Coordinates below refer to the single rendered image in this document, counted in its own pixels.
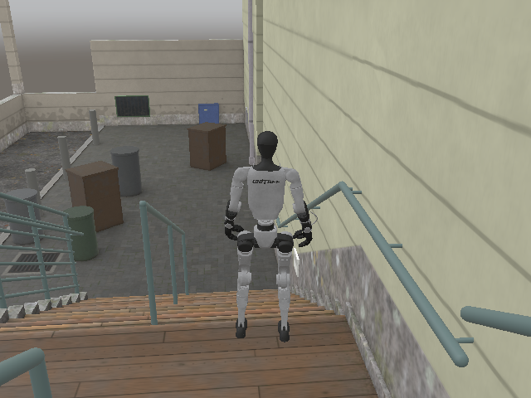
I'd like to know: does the robot left shin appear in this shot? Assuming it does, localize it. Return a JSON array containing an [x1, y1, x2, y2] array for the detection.
[[236, 272, 249, 327]]

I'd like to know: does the humanoid robot torso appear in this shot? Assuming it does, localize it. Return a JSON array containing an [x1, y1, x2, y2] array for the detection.
[[247, 163, 286, 249]]

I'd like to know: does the robot left hand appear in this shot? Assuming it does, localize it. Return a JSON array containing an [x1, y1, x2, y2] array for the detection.
[[225, 225, 244, 240]]

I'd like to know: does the left robot upper arm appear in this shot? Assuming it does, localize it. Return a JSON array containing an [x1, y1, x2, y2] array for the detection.
[[228, 167, 250, 212]]

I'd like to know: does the robot left forearm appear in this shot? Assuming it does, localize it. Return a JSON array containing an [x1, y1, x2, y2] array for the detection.
[[224, 200, 237, 229]]

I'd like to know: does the right robot upper arm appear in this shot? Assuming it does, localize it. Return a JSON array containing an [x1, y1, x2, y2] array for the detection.
[[284, 167, 306, 214]]

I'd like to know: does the robot right forearm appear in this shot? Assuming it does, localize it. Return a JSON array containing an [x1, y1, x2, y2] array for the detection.
[[297, 201, 312, 233]]

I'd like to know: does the robot right hand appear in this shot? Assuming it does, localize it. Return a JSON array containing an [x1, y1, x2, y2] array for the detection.
[[293, 230, 313, 247]]

